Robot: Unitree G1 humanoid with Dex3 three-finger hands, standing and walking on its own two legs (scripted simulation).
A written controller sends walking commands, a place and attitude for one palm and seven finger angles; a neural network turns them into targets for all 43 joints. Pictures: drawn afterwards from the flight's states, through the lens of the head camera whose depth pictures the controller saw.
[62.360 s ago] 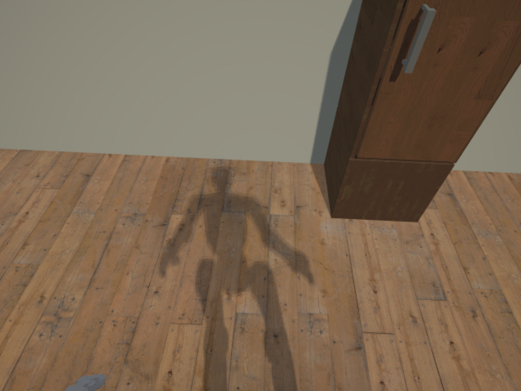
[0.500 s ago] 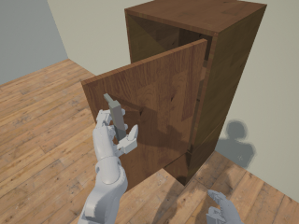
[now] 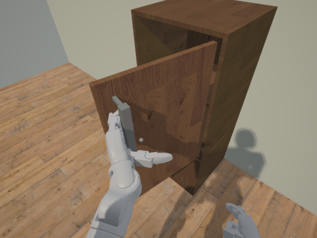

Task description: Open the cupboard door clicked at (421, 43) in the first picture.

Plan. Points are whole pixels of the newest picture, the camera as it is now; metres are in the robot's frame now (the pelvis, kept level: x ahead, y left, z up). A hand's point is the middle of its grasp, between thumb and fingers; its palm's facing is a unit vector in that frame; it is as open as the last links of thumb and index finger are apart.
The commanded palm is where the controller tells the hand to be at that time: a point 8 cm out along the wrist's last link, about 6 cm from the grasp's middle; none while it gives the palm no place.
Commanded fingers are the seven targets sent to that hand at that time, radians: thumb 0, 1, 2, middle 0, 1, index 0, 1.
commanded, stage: open thumb and fingers to let go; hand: left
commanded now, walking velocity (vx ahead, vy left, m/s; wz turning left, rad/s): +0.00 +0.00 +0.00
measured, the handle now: (124, 127) +0.35 +0.12 +0.13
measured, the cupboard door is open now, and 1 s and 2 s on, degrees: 78 80 79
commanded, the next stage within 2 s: slide the hand sideways off the handle in 0.04 s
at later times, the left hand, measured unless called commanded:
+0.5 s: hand (134, 151) +0.27 +0.08 +0.13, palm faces -0.08 -1.00 +0.04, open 16.3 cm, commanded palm +0.24 +0.13 +0.13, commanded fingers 0.00 -0.50 0.30 -0.15 -0.30 -0.15 -0.30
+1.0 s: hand (117, 164) +0.24 +0.11 +0.12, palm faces -0.03 -1.00 -0.02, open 16.1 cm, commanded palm +0.21 +0.18 +0.13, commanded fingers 0.00 -0.50 0.30 -0.15 -0.30 -0.15 -0.30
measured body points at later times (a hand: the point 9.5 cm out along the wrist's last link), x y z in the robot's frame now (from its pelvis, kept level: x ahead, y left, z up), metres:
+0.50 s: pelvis -0.01 +0.02 +0.00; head -0.04 +0.00 +0.45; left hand +0.27 +0.14 +0.13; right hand +0.18 -0.19 -0.08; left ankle +0.05 +0.13 -0.73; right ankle -0.04 -0.08 -0.73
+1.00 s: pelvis +0.00 +0.00 +0.00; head -0.02 -0.01 +0.45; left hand +0.24 +0.17 +0.13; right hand +0.19 -0.21 -0.07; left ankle +0.05 +0.13 -0.73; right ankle -0.04 -0.08 -0.73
